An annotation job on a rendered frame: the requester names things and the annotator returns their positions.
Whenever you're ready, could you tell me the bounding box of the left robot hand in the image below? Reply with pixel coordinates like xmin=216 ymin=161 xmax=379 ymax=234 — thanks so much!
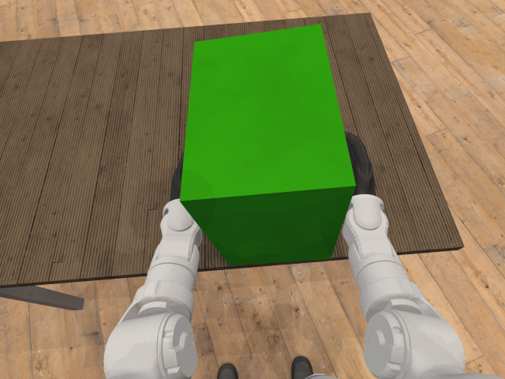
xmin=170 ymin=152 xmax=184 ymax=201

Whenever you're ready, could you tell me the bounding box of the right robot hand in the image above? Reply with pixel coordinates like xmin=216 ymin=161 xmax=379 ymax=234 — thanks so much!
xmin=344 ymin=131 xmax=376 ymax=196

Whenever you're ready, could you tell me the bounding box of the right robot upper arm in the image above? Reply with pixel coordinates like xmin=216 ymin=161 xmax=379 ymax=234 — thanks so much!
xmin=363 ymin=309 xmax=503 ymax=379

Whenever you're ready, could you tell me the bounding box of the robot left forearm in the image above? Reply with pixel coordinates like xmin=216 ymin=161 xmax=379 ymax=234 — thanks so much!
xmin=103 ymin=199 xmax=202 ymax=376

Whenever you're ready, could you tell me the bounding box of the table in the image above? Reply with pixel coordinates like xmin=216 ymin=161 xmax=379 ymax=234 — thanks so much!
xmin=0 ymin=13 xmax=464 ymax=310

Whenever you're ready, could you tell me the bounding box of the robot foot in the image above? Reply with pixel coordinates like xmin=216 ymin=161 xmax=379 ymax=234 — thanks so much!
xmin=217 ymin=363 xmax=238 ymax=379
xmin=291 ymin=356 xmax=313 ymax=379

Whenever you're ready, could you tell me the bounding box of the left robot upper arm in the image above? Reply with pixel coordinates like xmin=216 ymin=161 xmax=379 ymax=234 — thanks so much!
xmin=105 ymin=312 xmax=198 ymax=379

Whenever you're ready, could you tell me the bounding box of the carton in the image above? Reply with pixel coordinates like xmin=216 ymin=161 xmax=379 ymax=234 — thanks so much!
xmin=180 ymin=24 xmax=356 ymax=265

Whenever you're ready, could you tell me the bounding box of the robot right foot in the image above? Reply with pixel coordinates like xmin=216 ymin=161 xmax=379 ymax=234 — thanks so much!
xmin=291 ymin=356 xmax=313 ymax=379

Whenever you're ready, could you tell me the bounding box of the robot left foot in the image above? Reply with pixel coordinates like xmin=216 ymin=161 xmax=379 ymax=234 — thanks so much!
xmin=217 ymin=363 xmax=238 ymax=379

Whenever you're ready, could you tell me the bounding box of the robot right forearm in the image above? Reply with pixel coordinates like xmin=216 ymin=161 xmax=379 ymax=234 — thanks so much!
xmin=342 ymin=194 xmax=466 ymax=370

